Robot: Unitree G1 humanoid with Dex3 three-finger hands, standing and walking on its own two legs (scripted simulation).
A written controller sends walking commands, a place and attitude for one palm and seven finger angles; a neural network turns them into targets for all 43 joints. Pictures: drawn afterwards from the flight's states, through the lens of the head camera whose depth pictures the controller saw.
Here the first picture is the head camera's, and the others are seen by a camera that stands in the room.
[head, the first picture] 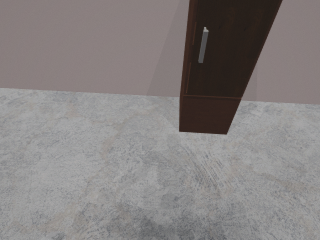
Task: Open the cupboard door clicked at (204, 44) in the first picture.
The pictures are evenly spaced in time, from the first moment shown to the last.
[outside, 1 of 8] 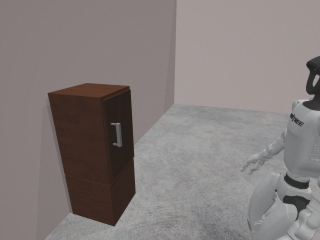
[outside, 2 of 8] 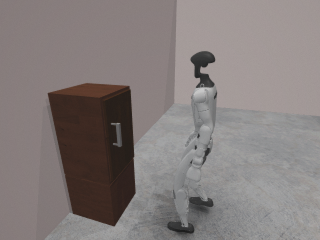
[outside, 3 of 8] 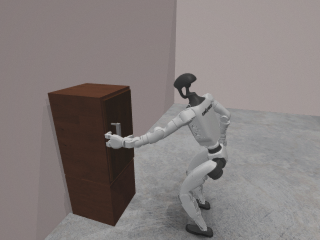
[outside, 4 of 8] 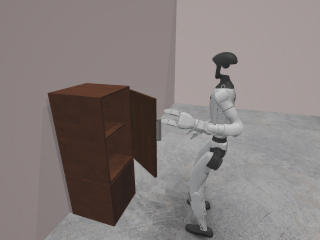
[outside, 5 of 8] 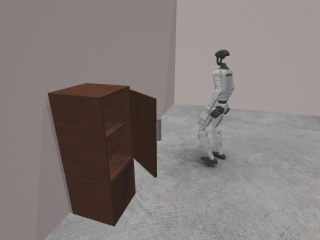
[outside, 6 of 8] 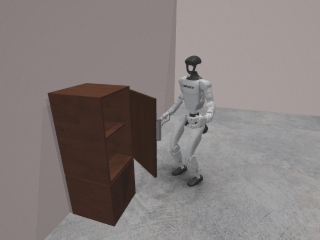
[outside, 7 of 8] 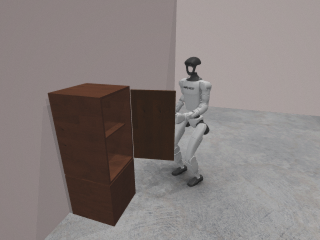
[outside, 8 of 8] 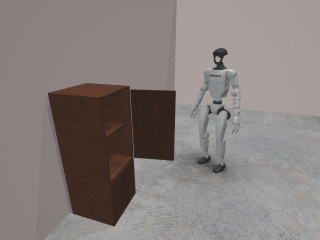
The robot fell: no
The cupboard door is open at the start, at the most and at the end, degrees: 0 101 100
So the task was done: yes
